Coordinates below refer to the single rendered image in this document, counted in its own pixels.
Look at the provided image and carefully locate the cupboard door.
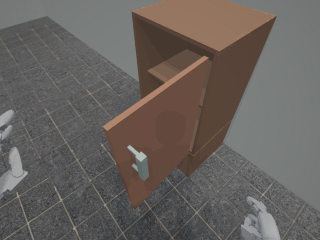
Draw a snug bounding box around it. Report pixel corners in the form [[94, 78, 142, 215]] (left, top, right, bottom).
[[103, 56, 209, 210]]

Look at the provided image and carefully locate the left robot hand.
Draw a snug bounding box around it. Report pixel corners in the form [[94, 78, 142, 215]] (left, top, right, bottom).
[[0, 109, 28, 200]]

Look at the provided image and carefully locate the handle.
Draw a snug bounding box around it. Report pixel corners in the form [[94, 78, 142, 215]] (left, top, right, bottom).
[[127, 145, 149, 181]]

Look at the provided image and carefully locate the right robot hand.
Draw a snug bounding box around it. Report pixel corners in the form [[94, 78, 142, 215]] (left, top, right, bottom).
[[241, 196, 281, 240]]

